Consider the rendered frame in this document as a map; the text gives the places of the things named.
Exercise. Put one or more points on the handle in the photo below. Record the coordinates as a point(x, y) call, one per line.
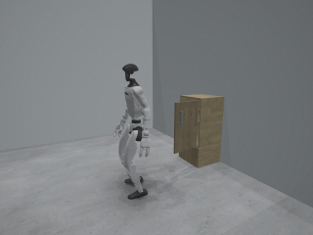
point(181, 117)

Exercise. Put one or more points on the robot left upper arm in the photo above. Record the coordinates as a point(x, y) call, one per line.
point(139, 94)

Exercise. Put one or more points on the robot right forearm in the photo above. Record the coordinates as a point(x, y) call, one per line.
point(125, 116)

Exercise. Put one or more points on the right robot hand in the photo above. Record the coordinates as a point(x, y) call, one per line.
point(119, 127)

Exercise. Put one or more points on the left robot hand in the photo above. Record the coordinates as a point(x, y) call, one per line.
point(145, 143)

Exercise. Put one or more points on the robot left foot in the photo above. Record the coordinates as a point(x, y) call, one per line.
point(137, 194)

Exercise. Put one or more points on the right robot thigh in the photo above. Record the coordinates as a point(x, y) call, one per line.
point(123, 141)

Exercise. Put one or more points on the cupboard door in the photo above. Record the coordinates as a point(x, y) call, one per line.
point(185, 135)

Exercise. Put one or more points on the robot left forearm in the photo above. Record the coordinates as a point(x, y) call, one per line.
point(146, 121)

